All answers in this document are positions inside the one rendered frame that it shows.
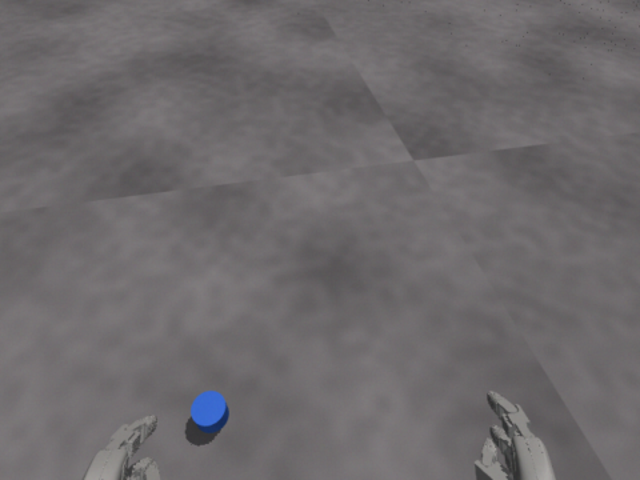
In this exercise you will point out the right robot hand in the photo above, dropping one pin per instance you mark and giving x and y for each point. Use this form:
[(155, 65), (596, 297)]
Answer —
[(525, 455)]

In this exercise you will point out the tin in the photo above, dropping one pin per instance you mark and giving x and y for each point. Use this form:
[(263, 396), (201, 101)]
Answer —
[(210, 411)]

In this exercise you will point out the left robot hand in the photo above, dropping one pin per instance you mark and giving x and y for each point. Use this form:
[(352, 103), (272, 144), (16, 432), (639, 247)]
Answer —
[(112, 463)]

